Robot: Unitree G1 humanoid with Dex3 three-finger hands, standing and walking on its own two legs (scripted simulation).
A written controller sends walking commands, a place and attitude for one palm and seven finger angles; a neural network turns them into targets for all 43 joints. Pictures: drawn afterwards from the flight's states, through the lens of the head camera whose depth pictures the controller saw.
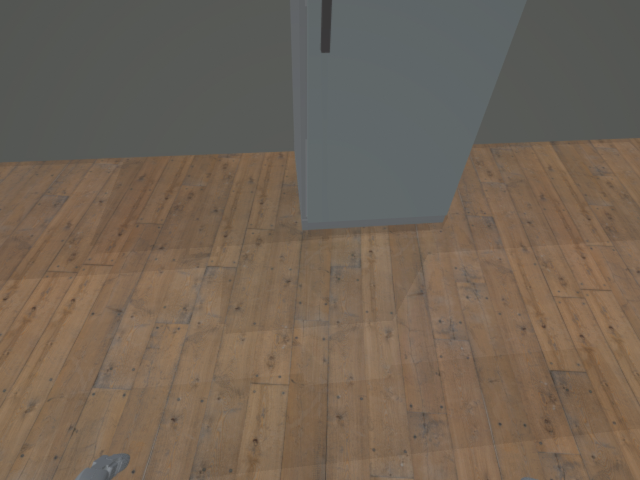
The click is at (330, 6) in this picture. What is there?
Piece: fridge door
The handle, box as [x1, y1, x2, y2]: [321, 0, 331, 52]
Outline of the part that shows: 322,0 321,52 329,52 331,0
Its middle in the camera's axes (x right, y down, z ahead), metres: +0.01 -0.60 +0.99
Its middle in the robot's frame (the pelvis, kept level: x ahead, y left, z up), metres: +1.16 +0.05 +0.16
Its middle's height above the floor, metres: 0.92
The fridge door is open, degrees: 0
